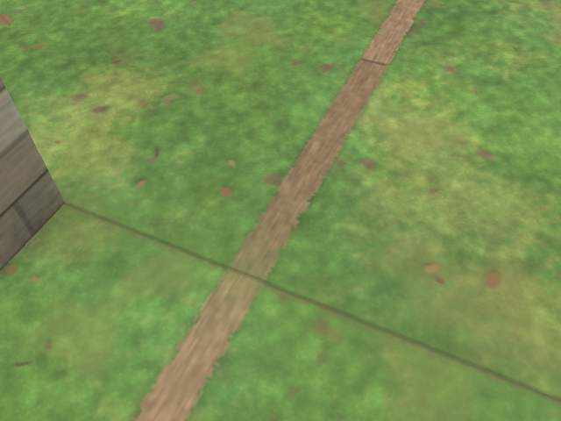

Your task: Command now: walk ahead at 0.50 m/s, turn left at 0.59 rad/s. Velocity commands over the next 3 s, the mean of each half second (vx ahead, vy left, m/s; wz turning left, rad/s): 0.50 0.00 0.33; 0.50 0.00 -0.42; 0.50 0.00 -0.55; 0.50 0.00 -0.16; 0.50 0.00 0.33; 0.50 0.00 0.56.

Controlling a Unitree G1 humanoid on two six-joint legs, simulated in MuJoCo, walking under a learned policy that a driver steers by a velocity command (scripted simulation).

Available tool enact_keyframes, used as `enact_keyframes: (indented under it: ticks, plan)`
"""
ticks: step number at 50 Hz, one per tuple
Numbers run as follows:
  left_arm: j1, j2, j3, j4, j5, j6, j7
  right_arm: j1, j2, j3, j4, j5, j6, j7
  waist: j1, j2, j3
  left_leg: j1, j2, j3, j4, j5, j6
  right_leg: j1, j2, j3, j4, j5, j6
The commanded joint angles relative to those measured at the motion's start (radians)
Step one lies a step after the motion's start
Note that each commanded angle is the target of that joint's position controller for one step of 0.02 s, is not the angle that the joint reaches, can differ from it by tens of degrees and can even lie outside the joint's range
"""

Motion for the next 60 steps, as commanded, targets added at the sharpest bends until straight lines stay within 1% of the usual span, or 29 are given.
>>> enact_keyframes:
  ticks: [1,6,10,12,14,15,16,17,18,19,20,21,23,26,32,37,39,41,42,43,44,45,46,47,48,49,53,57,60]
  plan:
    - [-0.043,0.147,0.035,-0.054,-0.002,-0.017,0.004,-0.003,-0.024,-0.004,-0.084,-0.002,-0.007,0.006,-0.020,-0.119,-0.011,-0.116,0.051,-0.038,-0.077,0.120,-0.011,0.085,-0.296,0.170,-0.178,0.255,-0.164]
    - [-0.006,0.179,0.039,-0.033,-0.008,0.003,0.013,-0.154,-0.002,0.009,-0.130,-0.004,-0.021,0.037,0.037,-0.108,0.027,-0.071,0.027,0.043,-0.342,0.318,0.004,0.131,-0.274,0.018,-0.171,0.289,-0.124]
    - [0.060,0.208,0.045,-0.002,-0.028,0.027,0.012,-0.249,0.001,0.014,-0.186,-0.001,-0.021,0.058,0.058,-0.108,0.066,-0.058,-0.002,0.091,-0.454,0.225,0.038,0.222,-0.318,-0.012,-0.136,0.342,-0.111]
    - [0.061,0.233,0.049,0.006,-0.037,0.038,0.013,-0.230,-0.021,0.004,-0.196,-0.005,-0.021,0.061,0.021,-0.133,0.043,0.026,-0.050,0.127,-0.491,0.119,0.075,0.259,-0.331,-0.032,-0.057,0.579,-0.101]
    - [0.042,0.249,0.049,0.011,-0.041,0.049,0.019,-0.038,-0.085,-0.033,-0.150,-0.013,-0.019,0.054,-0.107,-0.143,-0.077,0.321,-0.129,0.170,-0.578,0.137,0.128,0.231,-0.302,-0.082,0.200,0.840,-0.070]
    - [0.050,0.217,0.034,0.006,-0.032,0.046,0.024,0.121,-0.145,-0.063,-0.103,-0.012,-0.014,0.039,-0.180,-0.110,-0.167,0.608,-0.111,0.112,-0.583,0.206,0.159,0.061,-0.265,-0.102,0.418,0.717,-0.035]
    - [0.116,0.104,-0.006,-0.044,0.003,0.028,0.013,0.208,-0.266,-0.086,-0.086,-0.020,-0.013,0.022,-0.143,0.128,-0.288,1.004,0.171,-0.352,-0.588,0.164,0.299,-0.375,-0.135,-0.101,0.821,0.048,0.030]
    - [0.129,0.111,-0.015,-0.024,-0.017,-0.002,0.000,0.220,-0.232,-0.066,-0.102,-0.019,-0.022,0.025,-0.140,0.138,-0.458,1.067,0.327,-0.723,-0.753,0.122,0.391,-0.504,-0.041,0.114,1.019,-0.423,0.033]
    - [0.028,0.189,0.011,-0.046,-0.062,-0.009,-0.009,0.179,-0.163,-0.041,-0.093,-0.029,-0.031,0.035,-0.162,0.042,-0.338,0.971,0.295,-0.554,-0.769,0.152,0.328,-0.583,-0.096,0.173,1.063,-0.364,0.020]
    - [-0.023,0.173,0.005,-0.063,-0.068,-0.009,-0.009,0.121,-0.135,-0.032,-0.088,-0.026,-0.036,0.037,-0.132,0.029,-0.207,0.809,0.252,-0.382,-0.775,0.223,0.286,-0.586,-0.137,0.158,1.006,-0.286,0.011]
    - [-0.035,0.161,0.005,-0.053,-0.049,-0.003,-0.003,0.054,-0.098,-0.021,-0.083,-0.024,-0.042,0.039,-0.091,-0.013,-0.132,0.669,0.205,-0.271,-0.800,0.272,0.251,-0.549,-0.174,0.156,0.929,-0.216,0.015]
    - [-0.011,0.163,0.012,-0.040,-0.038,0.013,0.000,0.008,-0.064,-0.011,-0.084,-0.027,-0.050,0.040,-0.053,0.011,-0.095,0.568,0.168,-0.190,-0.838,0.300,0.229,-0.486,-0.200,0.165,0.880,-0.161,0.019]
    - [0.055,0.126,0.010,-0.012,-0.038,0.046,0.001,-0.023,-0.059,-0.013,-0.070,-0.034,-0.071,0.040,-0.014,0.031,-0.081,0.466,0.153,-0.114,-0.916,0.296,0.229,-0.406,-0.203,0.170,0.859,-0.083,0.037]
    - [0.012,0.107,0.012,-0.022,-0.038,0.066,0.011,-0.012,-0.067,-0.018,-0.034,-0.049,-0.091,0.028,-0.015,0.009,-0.019,0.449,0.144,-0.004,-0.971,0.335,0.216,-0.480,-0.185,0.209,0.777,0.035,0.058]
    - [-0.125,0.069,0.003,-0.065,-0.027,0.051,-0.011,0.020,-0.084,-0.020,0.014,-0.043,-0.089,0.003,-0.065,-0.002,0.038,0.544,0.136,0.150,-0.999,0.348,0.160,-0.531,-0.142,0.177,0.459,0.307,0.050]
    - [-0.249,0.051,-0.011,-0.142,-0.024,0.049,-0.044,0.088,-0.109,-0.033,0.066,-0.024,-0.060,-0.008,-0.114,-0.016,0.087,0.714,0.194,0.204,-0.938,0.449,0.148,-0.598,-0.126,0.104,0.325,0.215,0.007]
    - [-0.250,0.062,-0.006,-0.170,-0.026,0.049,-0.057,0.075,-0.128,-0.038,0.070,-0.017,-0.043,-0.015,-0.094,0.003,0.070,0.758,0.207,0.229,-0.862,0.642,0.128,-0.560,-0.097,0.058,0.301,0.115,-0.023]
    - [-0.170,0.102,0.014,-0.173,-0.028,0.055,-0.059,0.052,-0.161,-0.046,0.062,-0.014,-0.028,-0.027,-0.037,0.048,-0.013,0.769,0.199,0.257,-0.700,0.997,0.101,-0.402,-0.023,-0.010,0.313,0.011,-0.066]
    - [-0.050,0.143,0.036,-0.151,-0.030,0.057,-0.055,0.037,-0.169,-0.045,0.059,-0.012,-0.020,-0.031,0.033,0.047,-0.082,0.732,0.177,0.274,-0.533,1.078,0.081,-0.237,0.020,-0.026,0.290,0.008,-0.096]
    - [0.108,0.206,0.069,-0.118,-0.030,0.061,-0.040,0.028,-0.160,-0.038,0.053,-0.010,-0.022,-0.035,0.119,0.008,-0.167,0.587,0.133,0.290,-0.292,0.950,0.041,0.033,0.029,0.026,0.224,0.077,-0.140]
    - [0.193,0.321,0.099,-0.107,-0.028,0.067,-0.018,0.112,-0.051,-0.004,0.013,-0.041,-0.042,-0.026,0.078,-0.229,-0.276,0.185,0.009,0.274,0.091,0.257,-0.022,0.414,-0.225,0.457,0.220,0.082,-0.280]
    - [0.183,0.318,0.086,-0.131,-0.028,0.053,-0.023,0.116,-0.014,0.022,-0.009,-0.035,-0.084,-0.008,0.050,-0.267,-0.428,-0.061,-0.157,0.042,0.311,-0.332,-0.039,0.600,-0.379,0.950,0.039,-0.034,-0.423]
    - [0.181,0.240,0.065,-0.131,-0.021,0.047,-0.025,-0.010,-0.093,0.002,-0.032,0.005,-0.112,0.009,0.104,-0.169,-0.355,-0.169,-0.091,-0.055,0.333,-0.270,-0.012,0.569,-0.350,0.842,-0.008,-0.057,-0.355]
    - [0.128,0.203,0.055,-0.133,-0.026,0.043,-0.024,-0.059,-0.094,0.005,-0.051,0.015,-0.125,0.012,0.078,-0.123,-0.224,-0.187,-0.048,-0.037,0.256,-0.182,0.008,0.427,-0.313,0.696,-0.012,-0.011,-0.312]
    - [0.055,0.174,0.045,-0.148,-0.029,0.043,-0.023,-0.069,-0.089,0.004,-0.044,-0.008,-0.127,0.005,0.027,-0.047,-0.136,-0.142,-0.006,-0.024,0.159,-0.121,0.007,0.265,-0.269,0.588,-0.019,0.078,-0.279]
    - [0.002,0.142,0.034,-0.166,-0.023,0.044,-0.019,-0.062,-0.103,-0.006,-0.040,-0.028,-0.118,-0.001,-0.010,-0.054,-0.094,-0.068,0.020,-0.019,0.090,-0.085,-0.003,0.142,-0.238,0.514,-0.039,0.175,-0.265]
    - [-0.021,0.168,0.039,-0.188,-0.016,0.040,0.000,-0.033,-0.066,-0.003,-0.044,-0.043,-0.074,-0.005,-0.057,-0.089,-0.061,0.027,0.024,0.013,-0.068,0.005,-0.060,-0.054,-0.179,0.398,-0.095,0.329,-0.267]
    - [0.027,0.186,0.045,-0.174,-0.028,0.051,0.021,-0.185,-0.027,0.016,-0.082,-0.042,-0.075,-0.002,0.000,-0.127,-0.035,0.065,-0.027,0.029,-0.382,0.261,-0.087,-0.099,-0.111,0.327,-0.078,0.242,-0.204]
    - [0.075,0.194,0.047,-0.160,-0.033,0.062,0.026,-0.273,-0.035,0.017,-0.103,-0.024,-0.087,0.013,0.041,-0.149,-0.034,0.121,-0.071,0.028,-0.532,0.350,-0.086,-0.077,-0.123,0.374,-0.050,0.144,-0.182]
Next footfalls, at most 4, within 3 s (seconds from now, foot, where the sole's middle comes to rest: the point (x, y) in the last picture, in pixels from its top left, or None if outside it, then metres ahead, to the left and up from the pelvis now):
0.30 left None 0.31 0.17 -0.78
0.86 right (321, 359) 0.64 -0.03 -0.78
1.34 left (267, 255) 0.95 0.12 -0.78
1.84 right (386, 224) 1.07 -0.23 -0.78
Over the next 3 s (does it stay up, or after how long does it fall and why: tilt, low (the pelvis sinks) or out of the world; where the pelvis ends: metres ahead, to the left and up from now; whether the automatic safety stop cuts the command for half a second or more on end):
stays up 1.59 -0.28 -0.01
